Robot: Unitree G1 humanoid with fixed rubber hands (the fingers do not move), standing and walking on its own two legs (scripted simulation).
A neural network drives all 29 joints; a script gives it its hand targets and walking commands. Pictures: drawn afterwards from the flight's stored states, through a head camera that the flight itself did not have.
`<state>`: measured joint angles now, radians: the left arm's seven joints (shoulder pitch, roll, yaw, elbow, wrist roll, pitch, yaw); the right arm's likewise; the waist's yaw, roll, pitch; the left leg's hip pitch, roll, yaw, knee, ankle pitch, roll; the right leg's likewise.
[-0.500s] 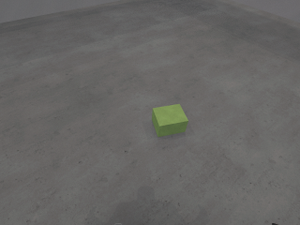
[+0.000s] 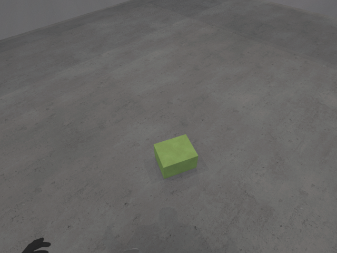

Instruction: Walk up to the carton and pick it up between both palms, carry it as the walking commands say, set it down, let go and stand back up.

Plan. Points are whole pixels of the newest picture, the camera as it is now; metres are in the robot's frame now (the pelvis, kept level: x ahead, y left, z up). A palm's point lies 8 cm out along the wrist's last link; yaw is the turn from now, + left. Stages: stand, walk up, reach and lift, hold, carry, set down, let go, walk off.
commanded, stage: walk up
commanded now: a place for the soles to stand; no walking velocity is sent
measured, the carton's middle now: (175, 156) +0.83 -0.01 -0.69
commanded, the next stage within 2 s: none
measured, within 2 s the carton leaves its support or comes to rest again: neither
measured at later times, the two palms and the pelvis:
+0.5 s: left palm (69, 186) +0.32 +0.31 -0.07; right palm (332, 234) +0.20 -0.39 -0.08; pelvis +0.18 -0.03 -0.02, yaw -1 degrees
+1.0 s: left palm (76, 176) +0.36 +0.31 -0.10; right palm (289, 160) +0.42 -0.36 -0.08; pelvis +0.30 -0.02 -0.01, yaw +1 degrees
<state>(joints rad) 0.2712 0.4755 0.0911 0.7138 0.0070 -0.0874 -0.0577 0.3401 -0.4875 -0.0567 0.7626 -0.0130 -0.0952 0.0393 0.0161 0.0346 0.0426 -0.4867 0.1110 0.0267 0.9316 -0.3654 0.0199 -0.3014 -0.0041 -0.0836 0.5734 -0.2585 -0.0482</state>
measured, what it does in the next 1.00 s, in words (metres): walks ahead: left foot, then right foot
